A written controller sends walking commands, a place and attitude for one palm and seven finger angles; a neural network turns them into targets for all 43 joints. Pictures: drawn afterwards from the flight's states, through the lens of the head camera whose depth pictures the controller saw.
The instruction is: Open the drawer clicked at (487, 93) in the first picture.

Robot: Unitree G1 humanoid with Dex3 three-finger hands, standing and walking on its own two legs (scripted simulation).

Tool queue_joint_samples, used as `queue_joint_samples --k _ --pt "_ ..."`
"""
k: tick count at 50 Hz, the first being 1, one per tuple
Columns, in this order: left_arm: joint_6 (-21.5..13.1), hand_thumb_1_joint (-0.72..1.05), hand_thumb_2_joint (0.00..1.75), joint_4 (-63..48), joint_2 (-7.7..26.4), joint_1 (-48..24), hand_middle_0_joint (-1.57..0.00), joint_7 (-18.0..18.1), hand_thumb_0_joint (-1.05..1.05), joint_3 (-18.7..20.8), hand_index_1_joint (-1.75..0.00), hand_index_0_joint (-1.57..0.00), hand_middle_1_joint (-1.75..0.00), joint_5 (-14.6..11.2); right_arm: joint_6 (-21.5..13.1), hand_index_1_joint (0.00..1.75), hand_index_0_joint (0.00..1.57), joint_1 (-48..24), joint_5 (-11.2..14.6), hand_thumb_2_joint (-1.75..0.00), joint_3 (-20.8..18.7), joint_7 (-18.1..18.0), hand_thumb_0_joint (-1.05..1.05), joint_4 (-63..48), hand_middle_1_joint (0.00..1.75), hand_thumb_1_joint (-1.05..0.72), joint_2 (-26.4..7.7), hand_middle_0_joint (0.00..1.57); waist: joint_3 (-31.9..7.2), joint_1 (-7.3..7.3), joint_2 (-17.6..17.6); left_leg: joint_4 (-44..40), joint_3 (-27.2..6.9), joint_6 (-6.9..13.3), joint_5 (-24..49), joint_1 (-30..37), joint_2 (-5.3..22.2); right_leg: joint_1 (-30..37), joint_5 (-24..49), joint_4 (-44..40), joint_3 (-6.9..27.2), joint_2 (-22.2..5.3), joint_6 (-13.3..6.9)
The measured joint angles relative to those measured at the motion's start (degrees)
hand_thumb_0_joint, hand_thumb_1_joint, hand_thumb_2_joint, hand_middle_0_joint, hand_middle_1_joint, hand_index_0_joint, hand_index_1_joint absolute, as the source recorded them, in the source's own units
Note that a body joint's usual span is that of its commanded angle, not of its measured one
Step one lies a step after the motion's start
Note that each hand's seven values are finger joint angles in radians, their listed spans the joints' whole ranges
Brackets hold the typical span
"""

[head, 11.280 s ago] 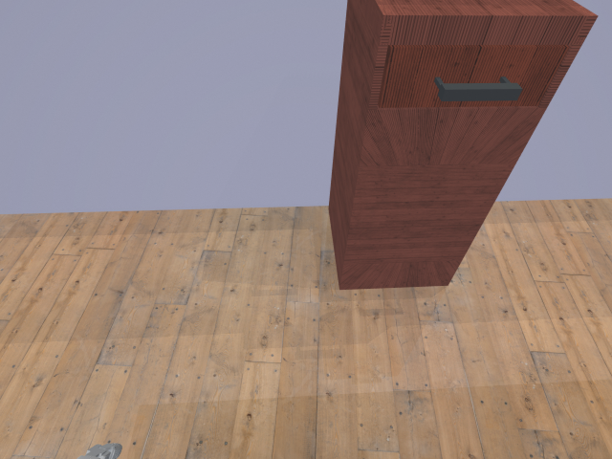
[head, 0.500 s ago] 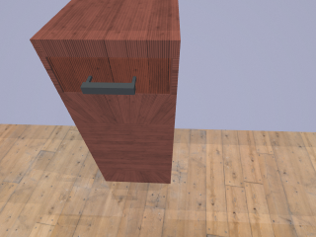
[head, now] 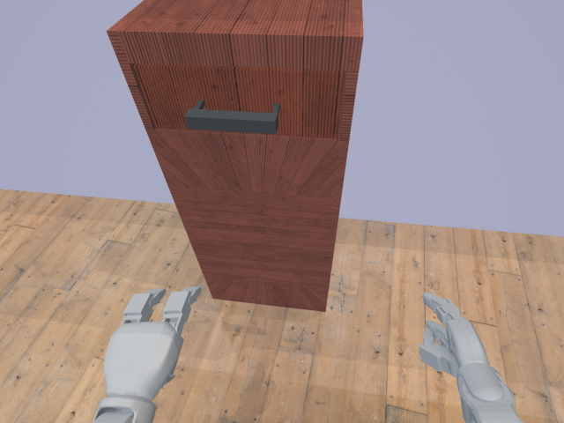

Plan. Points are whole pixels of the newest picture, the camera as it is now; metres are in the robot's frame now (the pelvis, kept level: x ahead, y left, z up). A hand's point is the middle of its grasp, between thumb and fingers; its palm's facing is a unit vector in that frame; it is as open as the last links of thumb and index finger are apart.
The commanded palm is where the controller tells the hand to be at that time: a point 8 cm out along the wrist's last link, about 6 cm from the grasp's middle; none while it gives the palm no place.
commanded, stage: raise the hand with hooked fingers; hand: left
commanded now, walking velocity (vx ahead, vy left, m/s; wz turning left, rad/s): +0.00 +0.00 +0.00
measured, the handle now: (234, 113) +0.60 +0.19 +0.12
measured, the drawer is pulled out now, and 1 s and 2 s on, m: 0.00 0.00 0.00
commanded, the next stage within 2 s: move the hooked fingers above the handle in 1.46 s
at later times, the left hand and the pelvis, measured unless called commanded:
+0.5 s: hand (122, 270) +0.26 +0.25 +0.10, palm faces +0.09 -0.09 -0.99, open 11.6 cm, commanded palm +0.23 +0.25 +0.17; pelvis +0.00 +0.03 +0.03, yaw +1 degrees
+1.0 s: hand (84, 177) +0.31 +0.28 +0.22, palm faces +0.13 -0.02 -0.99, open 13.8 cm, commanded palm +0.28 +0.28 +0.28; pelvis +0.01 +0.02 +0.04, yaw +3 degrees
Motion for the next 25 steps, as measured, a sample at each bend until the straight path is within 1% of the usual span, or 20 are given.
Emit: queue_joint_samples --k 2,6,9,12,15,18,22,25 --pt "0.8 0.53 0.74 0.8 1.3 -1.4 -0.24 0.0 0.00 0.4 -0.54 -0.24 -0.54 -0.4 0.7 0.30 0.19 -0.3 -0.3 -0.90 0.6 -0.5 0.01 0.3 0.30 -0.91 1.0 0.20 0.5 0.29 0.4 0.8 -1.0 0.0 -0.2 0.2 0.1 0.9 -0.1 -0.1 -1.0 0.0 -0.1" --pt "2.4 0.43 0.70 1.6 3.2 -6.7 -0.26 -1.7 0.00 2.1 -0.60 -0.25 -0.60 -3.3 1.0 0.30 0.20 0.2 -0.4 -0.90 2.4 -1.7 0.01 2.3 0.30 -0.91 3.3 0.20 1.8 -0.29 2.0 0.6 -2.8 -0.1 0.0 2.2 0.2 4.4 0.5 -1.9 -2.7 0.0 0.0" --pt "3.9 0.36 0.67 1.6 3.7 -10.7 -0.26 -4.6 0.00 2.8 -0.64 -0.26 -0.65 -5.2 1.3 0.30 0.20 1.5 0.1 -0.90 3.9 -2.1 0.01 4.1 0.30 -0.90 4.7 0.20 2.5 -0.92 3.1 -1.4 -3.0 0.1 0.9 4.6 0.0 7.2 1.6 -4.5 -3.1 0.0 0.3" --pt "4.8 0.29 0.64 0.7 3.8 -13.0 -0.26 -8.4 0.00 3.0 -0.69 -0.26 -0.69 -6.4 1.9 0.30 0.20 3.5 0.6 -0.90 5.1 -2.4 0.01 5.6 0.30 -0.90 5.4 0.20 3.0 -1.39 3.8 -4.7 -2.4 0.4 2.3 7.4 -0.2 9.8 3.1 -7.7 -2.5 0.0 0.7" --pt "4.4 0.23 0.61 -0.5 4.3 -13.7 -0.27 -11.8 0.00 3.2 -0.73 -0.27 -0.73 -6.9 2.2 0.30 0.20 5.5 1.0 -0.90 5.5 -2.4 0.01 6.7 0.30 -0.90 5.2 0.20 3.7 -1.84 4.2 -7.9 -1.6 0.8 3.6 9.9 -0.4 11.9 4.6 -10.6 -1.8 -0.1 1.0" --pt "3.1 0.16 0.58 -2.2 5.1 -13.3 -0.27 -13.8 0.00 3.8 -0.78 -0.27 -0.78 -7.4 2.4 0.30 0.20 7.2 1.2 -0.90 5.1 -2.4 0.01 7.6 0.30 -0.90 4.4 0.21 4.5 -2.13 4.4 -10.5 -1.0 1.2 4.6 11.9 -0.6 13.6 5.7 -13.0 -1.3 -0.2 1.4" --pt "1.5 0.07 0.54 -3.9 6.6 -13.1 -0.28 -14.4 0.00 5.0 -0.84 -0.28 -0.84 -8.2 2.3 0.30 0.20 8.4 1.7 -0.90 3.8 -2.7 0.01 8.8 0.30 -0.90 2.7 0.21 5.5 -2.10 4.7 -12.9 -0.7 1.5 5.5 13.9 -0.9 15.6 6.7 -15.5 -1.0 -0.4 1.8" --pt "1.3 0.00 0.51 -4.8 7.6 -14.3 -0.29 -14.4 0.00 5.7 -0.88 -0.28 -0.88 -8.8 2.0 0.30 0.20 8.4 2.0 -0.90 2.6 -2.9 0.01 9.5 0.30 -0.90 1.4 0.20 6.0 -1.82 5.0 -14.2 -0.8 1.7 6.0 14.9 -1.2 16.8 7.2 -17.0 -1.1 -0.6 2.0"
